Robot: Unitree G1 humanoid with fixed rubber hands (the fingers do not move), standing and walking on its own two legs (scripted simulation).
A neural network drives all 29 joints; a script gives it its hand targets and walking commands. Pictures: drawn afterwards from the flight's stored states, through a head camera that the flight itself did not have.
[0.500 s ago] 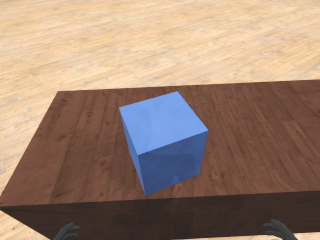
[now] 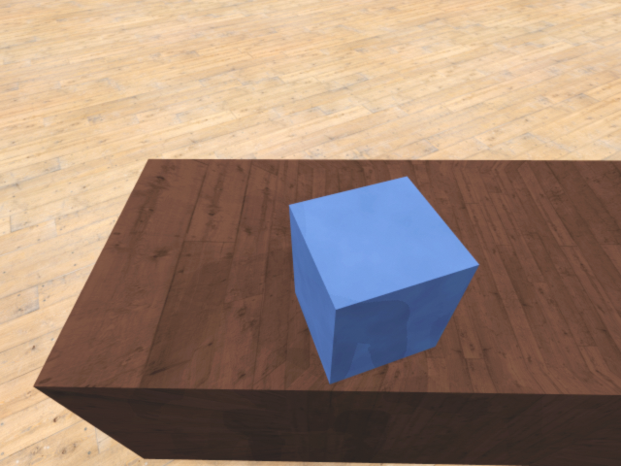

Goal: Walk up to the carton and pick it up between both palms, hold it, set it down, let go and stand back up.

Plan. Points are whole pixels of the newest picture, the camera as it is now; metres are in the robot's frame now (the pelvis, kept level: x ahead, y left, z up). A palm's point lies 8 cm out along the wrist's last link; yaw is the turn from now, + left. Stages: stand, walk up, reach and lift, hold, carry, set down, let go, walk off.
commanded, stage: walk up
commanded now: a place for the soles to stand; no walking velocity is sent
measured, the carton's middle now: (368, 281) +0.43 -0.07 -0.06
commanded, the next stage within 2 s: reach and lift in 1.62 s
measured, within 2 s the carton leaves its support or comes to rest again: neither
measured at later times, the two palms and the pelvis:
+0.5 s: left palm out of the picture +0.10 +0.28 -0.09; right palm out of the picture +0.09 -0.35 -0.08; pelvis +0.01 -0.03 -0.01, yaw -1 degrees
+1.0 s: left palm out of the picture +0.11 +0.27 -0.08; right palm out of the picture +0.12 -0.35 -0.08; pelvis +0.02 -0.03 -0.01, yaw -2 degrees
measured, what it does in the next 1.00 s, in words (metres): steps on the spot: right foot, then left foot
